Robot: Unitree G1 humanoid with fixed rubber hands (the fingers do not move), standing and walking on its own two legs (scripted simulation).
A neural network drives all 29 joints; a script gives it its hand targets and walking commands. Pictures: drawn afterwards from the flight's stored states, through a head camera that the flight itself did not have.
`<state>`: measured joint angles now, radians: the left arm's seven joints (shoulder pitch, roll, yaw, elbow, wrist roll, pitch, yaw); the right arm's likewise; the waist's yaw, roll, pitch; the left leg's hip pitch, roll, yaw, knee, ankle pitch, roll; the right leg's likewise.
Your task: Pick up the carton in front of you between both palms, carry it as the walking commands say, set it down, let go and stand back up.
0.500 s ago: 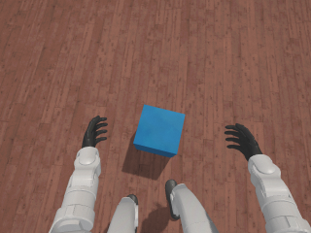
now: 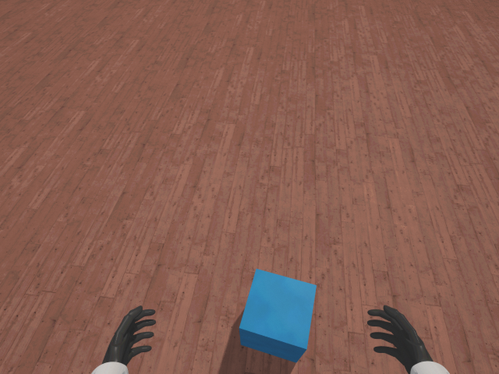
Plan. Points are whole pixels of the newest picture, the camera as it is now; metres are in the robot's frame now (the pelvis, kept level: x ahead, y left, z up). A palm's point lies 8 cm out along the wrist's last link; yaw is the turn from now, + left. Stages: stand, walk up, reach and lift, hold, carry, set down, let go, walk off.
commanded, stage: let go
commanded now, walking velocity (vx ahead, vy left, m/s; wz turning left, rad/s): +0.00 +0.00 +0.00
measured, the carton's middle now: (276, 316) +0.38 -0.08 -0.65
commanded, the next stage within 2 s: stand in 0.44 s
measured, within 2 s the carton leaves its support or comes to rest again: neither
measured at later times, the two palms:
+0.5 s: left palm out of the picture +0.13 +0.21 -0.07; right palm out of the picture +0.12 -0.27 -0.06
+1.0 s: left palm out of the picture +0.10 +0.27 -0.09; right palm out of the picture +0.11 -0.32 -0.10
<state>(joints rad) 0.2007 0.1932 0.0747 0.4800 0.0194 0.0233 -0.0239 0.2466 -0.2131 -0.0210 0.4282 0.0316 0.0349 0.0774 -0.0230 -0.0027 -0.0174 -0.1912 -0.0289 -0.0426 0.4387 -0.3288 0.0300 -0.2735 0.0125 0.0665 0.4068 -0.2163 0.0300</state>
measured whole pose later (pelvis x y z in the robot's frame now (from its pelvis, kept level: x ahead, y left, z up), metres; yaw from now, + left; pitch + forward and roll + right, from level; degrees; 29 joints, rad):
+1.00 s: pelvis -0.01 -0.03 -0.01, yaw +2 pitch -1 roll -1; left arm 0.19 0.33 0.06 0.76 0.03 0.01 0.01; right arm 0.22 -0.36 -0.03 0.77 -0.04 0.00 -0.02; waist 0.01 0.02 0.02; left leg -0.13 -0.01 -0.08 0.51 -0.36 -0.01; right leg -0.22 0.03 0.01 0.51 -0.28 -0.01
